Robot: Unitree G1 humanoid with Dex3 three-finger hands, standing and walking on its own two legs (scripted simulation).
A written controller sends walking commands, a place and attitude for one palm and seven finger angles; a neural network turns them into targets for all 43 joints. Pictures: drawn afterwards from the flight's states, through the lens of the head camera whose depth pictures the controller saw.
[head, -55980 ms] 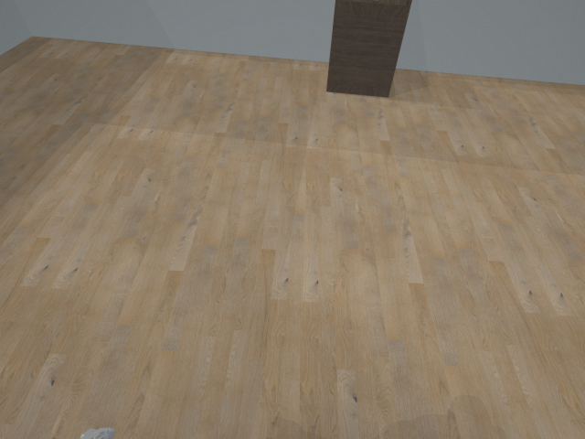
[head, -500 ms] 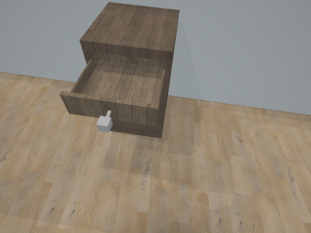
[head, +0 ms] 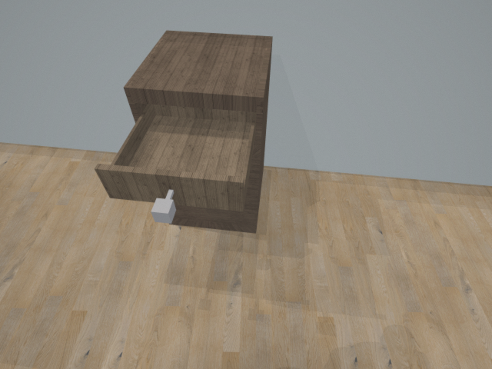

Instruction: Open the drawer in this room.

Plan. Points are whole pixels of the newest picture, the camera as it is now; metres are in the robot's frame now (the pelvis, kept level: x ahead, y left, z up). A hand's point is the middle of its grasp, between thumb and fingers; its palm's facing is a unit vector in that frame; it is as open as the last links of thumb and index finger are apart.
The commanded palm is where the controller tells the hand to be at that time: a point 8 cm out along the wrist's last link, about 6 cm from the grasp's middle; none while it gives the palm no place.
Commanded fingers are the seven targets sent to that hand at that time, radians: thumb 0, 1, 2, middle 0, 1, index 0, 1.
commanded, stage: let the arm hang, fingers relaxed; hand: left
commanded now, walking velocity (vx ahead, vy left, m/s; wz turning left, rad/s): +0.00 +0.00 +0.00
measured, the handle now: (166, 204) +0.52 +0.24 -0.14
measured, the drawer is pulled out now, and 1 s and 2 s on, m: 0.30 0.30 0.30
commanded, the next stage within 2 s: look to check the result in 0.16 s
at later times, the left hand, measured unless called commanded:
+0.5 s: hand out of the picture -0.01 +0.15 -0.17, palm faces +0.05 -0.98 -0.18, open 7.3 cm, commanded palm none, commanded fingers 0.00 0.90 0.90 -0.20 -0.30 -0.20 -0.30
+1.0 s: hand out of the picture +0.01 +0.15 -0.17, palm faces +0.05 -0.98 -0.19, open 7.3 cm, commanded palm none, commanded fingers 0.00 0.90 0.90 -0.20 -0.30 -0.20 -0.30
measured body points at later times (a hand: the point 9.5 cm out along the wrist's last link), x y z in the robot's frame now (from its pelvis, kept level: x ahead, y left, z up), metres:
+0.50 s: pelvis +0.01 -0.01 +0.00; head +0.02 -0.02 +0.45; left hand -0.01 +0.20 -0.16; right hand -0.02 -0.22 -0.16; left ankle -0.02 +0.11 -0.74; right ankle +0.02 -0.11 -0.74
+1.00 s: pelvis +0.01 -0.02 +0.00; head +0.03 -0.03 +0.45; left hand +0.00 +0.20 -0.16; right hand -0.01 -0.23 -0.16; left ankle -0.02 +0.11 -0.74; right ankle +0.02 -0.11 -0.74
